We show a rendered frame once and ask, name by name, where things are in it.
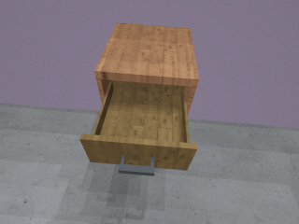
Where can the drawer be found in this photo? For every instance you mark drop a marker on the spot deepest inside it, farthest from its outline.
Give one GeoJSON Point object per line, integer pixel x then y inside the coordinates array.
{"type": "Point", "coordinates": [142, 120]}

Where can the handle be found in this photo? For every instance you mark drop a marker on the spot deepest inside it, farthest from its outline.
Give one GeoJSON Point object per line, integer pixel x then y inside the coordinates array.
{"type": "Point", "coordinates": [131, 169]}

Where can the cabinet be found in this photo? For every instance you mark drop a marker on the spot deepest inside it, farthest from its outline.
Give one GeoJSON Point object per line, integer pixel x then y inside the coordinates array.
{"type": "Point", "coordinates": [149, 54]}

